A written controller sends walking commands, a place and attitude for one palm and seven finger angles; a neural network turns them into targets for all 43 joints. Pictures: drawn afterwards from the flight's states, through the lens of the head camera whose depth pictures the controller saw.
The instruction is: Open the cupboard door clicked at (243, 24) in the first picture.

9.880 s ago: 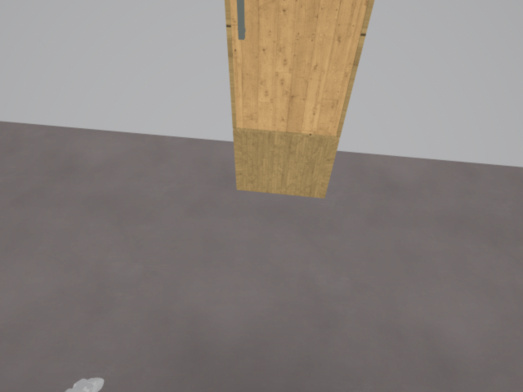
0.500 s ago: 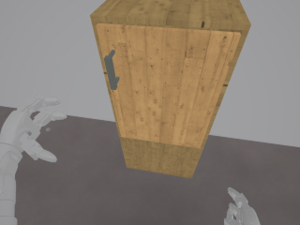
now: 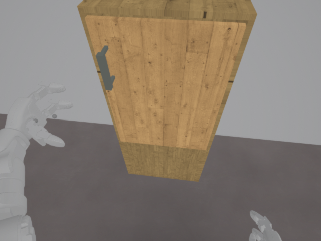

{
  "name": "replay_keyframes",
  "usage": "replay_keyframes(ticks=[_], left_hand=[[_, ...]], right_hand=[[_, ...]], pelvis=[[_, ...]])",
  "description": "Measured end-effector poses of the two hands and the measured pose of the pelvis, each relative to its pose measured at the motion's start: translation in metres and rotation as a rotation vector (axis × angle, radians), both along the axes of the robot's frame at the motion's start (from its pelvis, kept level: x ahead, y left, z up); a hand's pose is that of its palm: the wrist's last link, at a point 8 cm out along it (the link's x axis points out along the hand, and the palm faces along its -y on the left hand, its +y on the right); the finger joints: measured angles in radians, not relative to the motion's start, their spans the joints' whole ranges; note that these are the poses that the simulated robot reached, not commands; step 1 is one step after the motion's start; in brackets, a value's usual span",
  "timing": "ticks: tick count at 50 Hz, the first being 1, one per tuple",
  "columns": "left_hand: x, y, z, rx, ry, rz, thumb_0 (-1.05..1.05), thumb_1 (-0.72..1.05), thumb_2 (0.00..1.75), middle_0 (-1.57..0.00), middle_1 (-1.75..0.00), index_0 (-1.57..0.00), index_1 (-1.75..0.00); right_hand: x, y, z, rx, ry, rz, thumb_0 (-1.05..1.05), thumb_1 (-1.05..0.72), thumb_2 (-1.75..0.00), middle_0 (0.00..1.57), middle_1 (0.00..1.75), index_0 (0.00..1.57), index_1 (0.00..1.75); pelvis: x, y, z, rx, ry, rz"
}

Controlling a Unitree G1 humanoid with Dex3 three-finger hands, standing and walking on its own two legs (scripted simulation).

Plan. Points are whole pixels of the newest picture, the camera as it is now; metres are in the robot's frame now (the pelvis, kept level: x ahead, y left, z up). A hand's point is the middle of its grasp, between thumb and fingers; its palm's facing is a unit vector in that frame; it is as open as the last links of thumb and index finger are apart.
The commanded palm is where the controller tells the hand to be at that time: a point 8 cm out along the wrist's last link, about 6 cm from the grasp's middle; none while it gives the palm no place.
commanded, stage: move the hooked fingers beside the handle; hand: left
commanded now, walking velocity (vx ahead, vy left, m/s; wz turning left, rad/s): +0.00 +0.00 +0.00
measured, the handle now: (107, 68) +0.58 +0.19 +0.12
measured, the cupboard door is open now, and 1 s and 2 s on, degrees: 0 0 0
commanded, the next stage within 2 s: slide the fingers in behind the handle in 1.96 s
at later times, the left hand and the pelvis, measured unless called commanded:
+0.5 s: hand (67, 97) +0.42 +0.26 +0.14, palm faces -0.09 -1.00 -0.01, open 14.0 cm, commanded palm +0.41 +0.31 +0.13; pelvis +0.00 +0.01 +0.00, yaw +0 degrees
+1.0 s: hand (82, 78) +0.50 +0.24 +0.14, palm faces -0.11 -0.99 +0.00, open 14.0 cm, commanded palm +0.49 +0.30 +0.13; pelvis +0.01 +0.02 -0.01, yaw -2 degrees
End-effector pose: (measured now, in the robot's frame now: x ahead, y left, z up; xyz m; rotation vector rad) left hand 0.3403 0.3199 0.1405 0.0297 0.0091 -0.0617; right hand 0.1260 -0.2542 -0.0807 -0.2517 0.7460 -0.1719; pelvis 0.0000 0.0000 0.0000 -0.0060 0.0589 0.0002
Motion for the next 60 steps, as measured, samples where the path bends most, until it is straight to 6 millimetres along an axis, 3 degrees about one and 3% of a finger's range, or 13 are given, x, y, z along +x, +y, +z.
replay_keyframes(ticks=[13, 27, 48, 60], left_hand=[[0.025, -0.003, -0.002, -0.01, 0.0, -0.003, -0.01, -0.5, 0.3, -0.31, -1.2, -0.3, -1.2], [0.072, -0.009, -0.001, -0.019, 0.009, -0.027, -0.01, -0.5, 0.3, -0.3, -1.2, -0.3, -1.2], [0.138, -0.023, -0.001, -0.02, -0.004, -0.046, -0.01, -0.5, 0.3, -0.3, -1.2, -0.3, -1.2], [0.165, -0.023, -0.002, -0.029, 0.013, -0.033, -0.01, -0.5, 0.3, -0.3, -1.2, -0.3, -1.2]], right_hand=[[-0.032, 0.0, -0.009, -0.005, 0.104, -0.042, 0.02, -0.91, -0.9, 0.2, 0.3, 0.2, 0.3], [-0.052, 0.004, -0.015, -0.022, 0.199, -0.068, 0.01, -0.91, -0.9, 0.2, 0.3, 0.2, 0.3], [-0.122, 0.004, -0.024, -0.035, 0.467, -0.182, 0.01, -0.91, -0.9, 0.2, 0.3, 0.2, 0.3], [-0.138, 0.006, -0.025, -0.038, 0.554, -0.217, 0.01, -0.91, -0.9, 0.2, 0.3, 0.2, 0.3]], pelvis=[[0.0, 0.006, -0.001, -0.002, 0.025, -0.007], [-0.001, 0.014, -0.005, -0.008, 0.075, -0.007], [0.008, 0.021, -0.01, -0.019, 0.163, -0.022], [0.012, 0.021, -0.013, -0.027, 0.205, -0.024]])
